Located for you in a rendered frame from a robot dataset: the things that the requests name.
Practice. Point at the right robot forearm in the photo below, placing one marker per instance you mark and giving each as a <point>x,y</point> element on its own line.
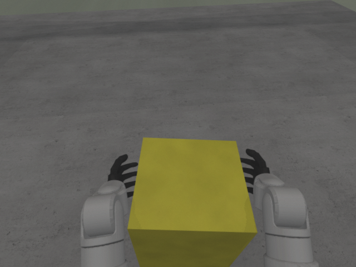
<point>285,223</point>

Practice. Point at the robot right hand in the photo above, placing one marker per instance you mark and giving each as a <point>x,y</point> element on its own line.
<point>259,166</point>

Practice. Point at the left robot forearm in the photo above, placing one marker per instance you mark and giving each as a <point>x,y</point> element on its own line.
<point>103,228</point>

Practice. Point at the robot left hand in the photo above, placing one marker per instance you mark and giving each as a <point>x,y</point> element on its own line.
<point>117,170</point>

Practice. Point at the carton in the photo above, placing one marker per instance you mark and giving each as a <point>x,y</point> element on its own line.
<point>190,205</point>

